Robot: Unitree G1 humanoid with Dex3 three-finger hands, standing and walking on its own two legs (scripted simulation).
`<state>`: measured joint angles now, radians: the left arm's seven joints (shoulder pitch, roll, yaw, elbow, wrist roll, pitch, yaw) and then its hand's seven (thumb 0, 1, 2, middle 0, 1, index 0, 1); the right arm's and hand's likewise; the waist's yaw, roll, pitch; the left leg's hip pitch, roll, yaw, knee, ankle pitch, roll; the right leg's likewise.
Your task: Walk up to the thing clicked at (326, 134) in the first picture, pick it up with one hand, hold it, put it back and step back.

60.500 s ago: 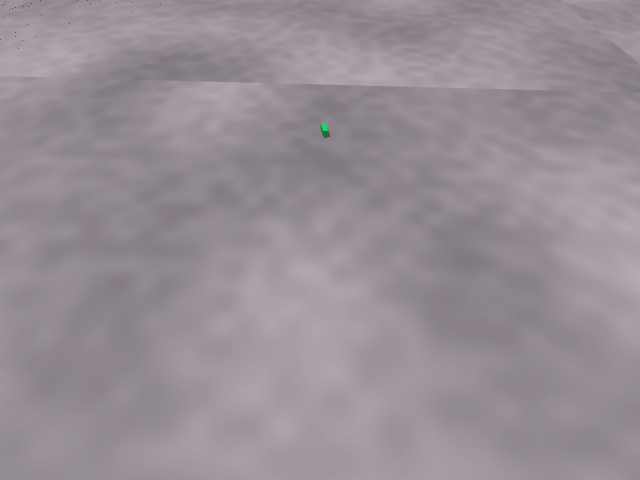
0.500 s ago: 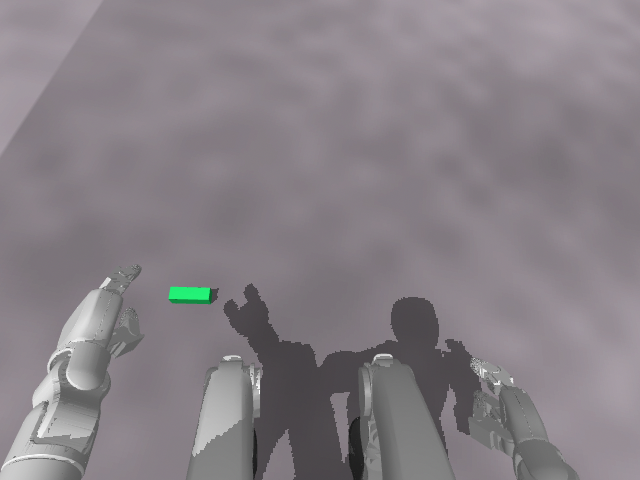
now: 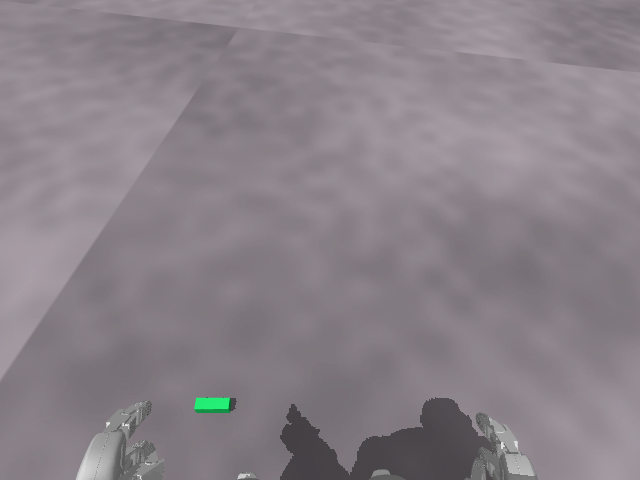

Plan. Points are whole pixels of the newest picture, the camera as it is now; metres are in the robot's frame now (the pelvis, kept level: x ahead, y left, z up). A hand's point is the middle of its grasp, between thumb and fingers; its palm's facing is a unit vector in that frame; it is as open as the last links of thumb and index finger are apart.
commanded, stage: home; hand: left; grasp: from above
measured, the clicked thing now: (213, 405) +0.45 +0.25 -0.67
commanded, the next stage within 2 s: none
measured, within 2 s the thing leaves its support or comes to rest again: neither
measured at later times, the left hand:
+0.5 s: hand out of the picture +0.17 +0.17 -0.02, palm faces +0.07 -0.98 -0.20, open 7.4 cm
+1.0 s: hand out of the picture +0.17 +0.17 -0.02, palm faces +0.05 -0.98 -0.21, open 7.4 cm
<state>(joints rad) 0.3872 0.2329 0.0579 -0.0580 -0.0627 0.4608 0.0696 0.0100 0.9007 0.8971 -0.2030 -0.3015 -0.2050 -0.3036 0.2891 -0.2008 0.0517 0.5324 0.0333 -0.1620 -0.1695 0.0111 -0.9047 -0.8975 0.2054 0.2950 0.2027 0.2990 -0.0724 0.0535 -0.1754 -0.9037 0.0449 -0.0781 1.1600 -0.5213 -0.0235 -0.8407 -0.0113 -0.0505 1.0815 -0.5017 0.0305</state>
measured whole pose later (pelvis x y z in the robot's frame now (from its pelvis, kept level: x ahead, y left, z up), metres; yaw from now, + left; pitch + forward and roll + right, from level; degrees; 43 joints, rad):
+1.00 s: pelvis +0.01 -0.01 +0.02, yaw +1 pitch +9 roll -2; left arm 0.50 0.22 0.03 -0.12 -0.05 0.47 0.01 0.01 0.90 0.90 -0.20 -0.30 -0.20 -0.30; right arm 0.30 -0.22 0.02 0.55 0.01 -0.25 -0.19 0.01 -0.90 -0.90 0.21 0.30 0.20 0.30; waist -0.04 0.05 -0.16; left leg -0.70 0.04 -0.07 1.02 -0.48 -0.03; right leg -0.65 -0.02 -0.05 0.96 -0.47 0.02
